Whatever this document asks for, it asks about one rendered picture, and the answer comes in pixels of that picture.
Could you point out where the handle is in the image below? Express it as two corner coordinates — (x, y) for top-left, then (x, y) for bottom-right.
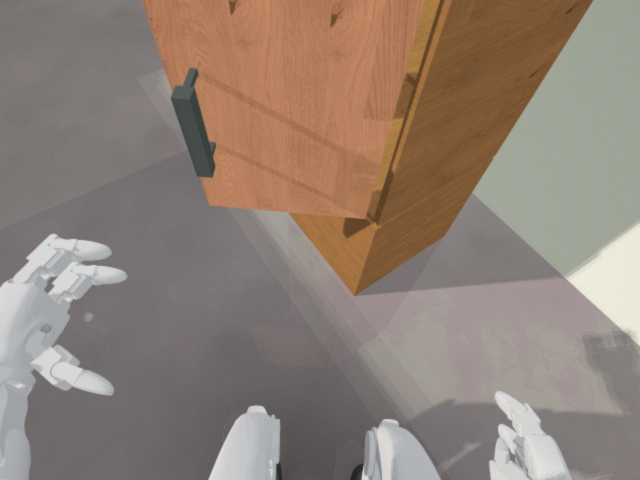
(171, 68), (216, 178)

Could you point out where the left robot hand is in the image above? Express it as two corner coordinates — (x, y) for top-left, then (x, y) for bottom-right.
(0, 234), (128, 395)

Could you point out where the left robot forearm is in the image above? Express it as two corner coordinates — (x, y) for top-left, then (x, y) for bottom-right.
(0, 362), (36, 480)

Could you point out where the robot left thigh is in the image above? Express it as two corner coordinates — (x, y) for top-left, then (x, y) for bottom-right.
(208, 412), (280, 480)

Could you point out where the robot right thigh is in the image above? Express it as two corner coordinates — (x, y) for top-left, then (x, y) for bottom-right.
(364, 426), (441, 480)

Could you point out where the robot thigh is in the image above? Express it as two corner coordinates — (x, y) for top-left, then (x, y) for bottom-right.
(208, 412), (280, 480)
(364, 426), (441, 480)

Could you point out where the cupboard door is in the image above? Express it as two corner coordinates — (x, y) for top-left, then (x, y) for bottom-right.
(142, 0), (425, 219)

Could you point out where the right robot hand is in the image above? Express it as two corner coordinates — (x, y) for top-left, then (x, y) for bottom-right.
(489, 391), (572, 480)

